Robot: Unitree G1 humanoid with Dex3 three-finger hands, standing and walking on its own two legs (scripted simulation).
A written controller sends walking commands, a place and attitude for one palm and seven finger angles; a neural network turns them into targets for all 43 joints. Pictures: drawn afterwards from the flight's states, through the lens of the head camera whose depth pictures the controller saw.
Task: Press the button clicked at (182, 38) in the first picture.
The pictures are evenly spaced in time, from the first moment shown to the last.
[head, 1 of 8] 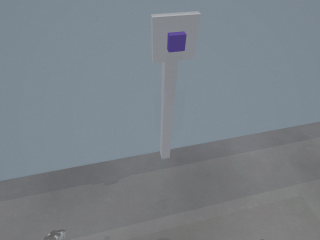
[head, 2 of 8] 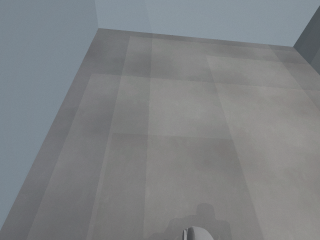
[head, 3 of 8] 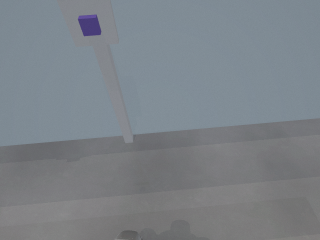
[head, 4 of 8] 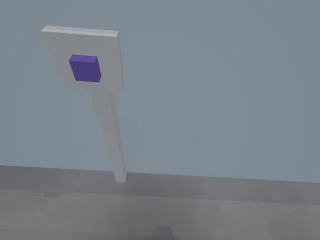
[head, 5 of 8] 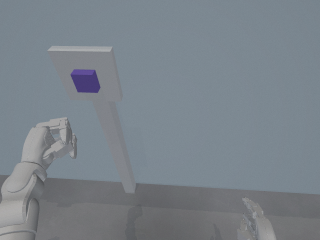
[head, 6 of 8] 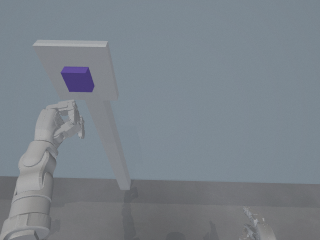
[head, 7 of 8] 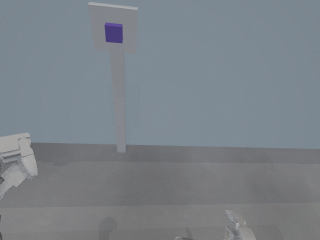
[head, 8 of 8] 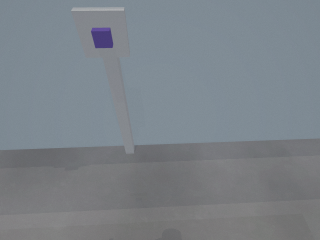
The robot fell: no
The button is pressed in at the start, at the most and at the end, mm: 0 13 0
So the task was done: yes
